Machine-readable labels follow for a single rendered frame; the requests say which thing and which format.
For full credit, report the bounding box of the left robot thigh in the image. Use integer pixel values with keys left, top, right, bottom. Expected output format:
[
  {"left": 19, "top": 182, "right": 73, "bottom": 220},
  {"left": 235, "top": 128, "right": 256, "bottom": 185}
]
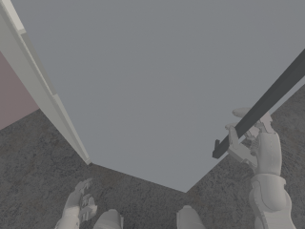
[{"left": 92, "top": 211, "right": 124, "bottom": 229}]

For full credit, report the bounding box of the right robot hand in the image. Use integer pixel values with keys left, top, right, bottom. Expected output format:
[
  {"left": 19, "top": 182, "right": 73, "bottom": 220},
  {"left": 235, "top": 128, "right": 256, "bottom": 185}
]
[{"left": 225, "top": 107, "right": 282, "bottom": 176}]

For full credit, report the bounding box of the fridge door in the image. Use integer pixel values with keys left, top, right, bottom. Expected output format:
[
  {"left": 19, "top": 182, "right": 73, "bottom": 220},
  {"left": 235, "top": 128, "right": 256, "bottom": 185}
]
[{"left": 10, "top": 0, "right": 305, "bottom": 193}]

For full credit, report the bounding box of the robot thigh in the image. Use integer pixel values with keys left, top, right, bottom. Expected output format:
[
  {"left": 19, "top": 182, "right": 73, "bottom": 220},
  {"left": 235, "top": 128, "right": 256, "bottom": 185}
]
[
  {"left": 92, "top": 211, "right": 124, "bottom": 229},
  {"left": 176, "top": 208, "right": 206, "bottom": 229}
]

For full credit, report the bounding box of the left robot forearm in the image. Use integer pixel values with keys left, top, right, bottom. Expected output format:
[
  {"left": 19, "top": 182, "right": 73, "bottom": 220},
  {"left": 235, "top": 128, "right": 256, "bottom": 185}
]
[{"left": 54, "top": 216, "right": 80, "bottom": 229}]

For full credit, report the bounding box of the right robot thigh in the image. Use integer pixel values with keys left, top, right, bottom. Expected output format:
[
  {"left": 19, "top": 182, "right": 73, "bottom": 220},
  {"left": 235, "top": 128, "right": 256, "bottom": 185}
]
[{"left": 176, "top": 208, "right": 206, "bottom": 229}]

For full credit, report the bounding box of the left robot hand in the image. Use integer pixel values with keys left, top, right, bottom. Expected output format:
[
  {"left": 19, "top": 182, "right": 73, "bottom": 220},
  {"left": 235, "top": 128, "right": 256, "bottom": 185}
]
[{"left": 62, "top": 178, "right": 97, "bottom": 224}]

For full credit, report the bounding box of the right robot forearm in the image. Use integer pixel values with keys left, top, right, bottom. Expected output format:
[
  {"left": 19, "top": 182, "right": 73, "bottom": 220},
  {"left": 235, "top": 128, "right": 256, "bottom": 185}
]
[{"left": 249, "top": 174, "right": 296, "bottom": 229}]

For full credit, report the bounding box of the handle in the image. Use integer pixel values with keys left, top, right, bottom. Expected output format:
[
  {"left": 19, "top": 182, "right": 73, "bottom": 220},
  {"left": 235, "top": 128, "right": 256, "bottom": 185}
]
[{"left": 212, "top": 49, "right": 305, "bottom": 159}]

